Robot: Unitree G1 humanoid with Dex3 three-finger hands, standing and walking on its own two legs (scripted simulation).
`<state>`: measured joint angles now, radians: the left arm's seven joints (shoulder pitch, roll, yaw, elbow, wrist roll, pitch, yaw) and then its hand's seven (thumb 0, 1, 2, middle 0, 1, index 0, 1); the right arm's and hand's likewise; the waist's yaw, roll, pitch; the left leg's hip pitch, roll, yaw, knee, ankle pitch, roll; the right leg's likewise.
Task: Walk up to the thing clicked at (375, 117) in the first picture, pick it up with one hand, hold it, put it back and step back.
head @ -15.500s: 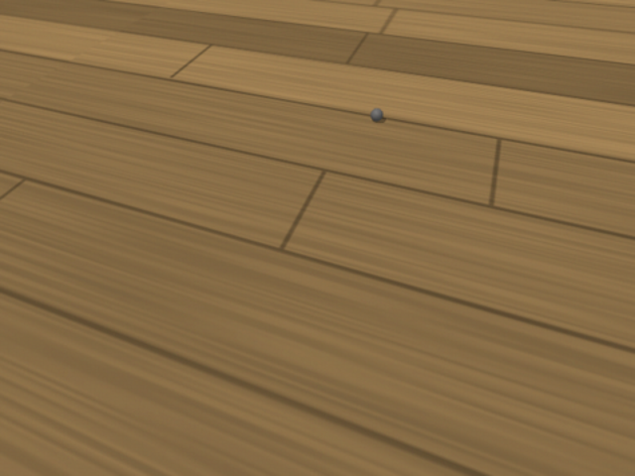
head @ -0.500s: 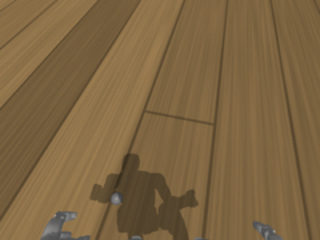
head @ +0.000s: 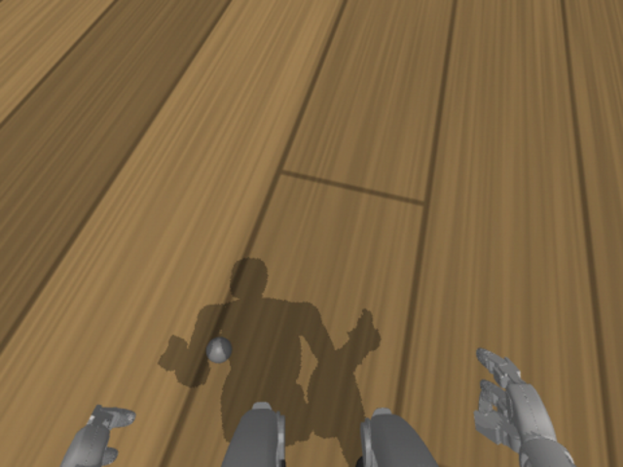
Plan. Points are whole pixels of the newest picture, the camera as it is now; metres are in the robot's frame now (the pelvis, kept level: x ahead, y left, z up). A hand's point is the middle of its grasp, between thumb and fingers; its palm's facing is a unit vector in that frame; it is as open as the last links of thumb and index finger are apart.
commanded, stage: rise first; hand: left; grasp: from above
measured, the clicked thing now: (219, 349) +0.40 +0.26 -0.63
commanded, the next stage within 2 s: approach in 1.94 s
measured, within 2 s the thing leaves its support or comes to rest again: neither
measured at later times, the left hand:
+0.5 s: hand (162, 397) +0.25 +0.30 -0.34, palm faces -0.44 -0.39 -0.81, open 14.0 cm
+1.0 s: hand (180, 373) +0.31 +0.30 -0.45, palm faces -0.45 -0.10 -0.89, open 14.1 cm
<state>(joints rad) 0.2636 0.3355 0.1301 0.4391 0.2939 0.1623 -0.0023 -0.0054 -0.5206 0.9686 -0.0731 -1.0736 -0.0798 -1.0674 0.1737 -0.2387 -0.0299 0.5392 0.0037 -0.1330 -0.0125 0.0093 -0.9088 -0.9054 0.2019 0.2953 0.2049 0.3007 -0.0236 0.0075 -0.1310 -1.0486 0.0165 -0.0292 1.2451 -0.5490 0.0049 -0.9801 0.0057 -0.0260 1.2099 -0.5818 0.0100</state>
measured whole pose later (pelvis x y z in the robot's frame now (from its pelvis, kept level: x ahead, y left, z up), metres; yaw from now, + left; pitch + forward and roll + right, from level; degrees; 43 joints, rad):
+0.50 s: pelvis -0.07 -0.01 -0.20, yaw -3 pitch +34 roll -4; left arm -0.32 0.54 0.16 0.79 0.77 -0.16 0.12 -0.01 -0.53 0.98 -0.08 -1.09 -0.09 -1.08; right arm 0.05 -0.29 -0.06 0.67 -0.01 -0.14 0.05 0.01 -0.90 -0.90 0.20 0.30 0.20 0.30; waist -0.01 0.01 -0.14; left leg -1.91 0.03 -0.06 1.97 -0.65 -0.01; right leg -1.84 0.02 -0.05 1.95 -0.71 0.00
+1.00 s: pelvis -0.09 +0.00 -0.30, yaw -6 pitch +32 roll -7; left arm -0.63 0.70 0.16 1.15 1.16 -0.32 0.31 0.00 -0.53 1.03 -0.07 -1.00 -0.07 -1.00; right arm 0.12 -0.27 -0.02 0.77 -0.08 -0.05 0.09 0.01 -0.89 -0.90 0.20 0.29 0.21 0.30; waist -0.09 -0.02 -0.10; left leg -2.21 0.02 -0.11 2.26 -0.62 0.01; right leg -2.11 0.03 -0.09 2.21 -0.68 0.02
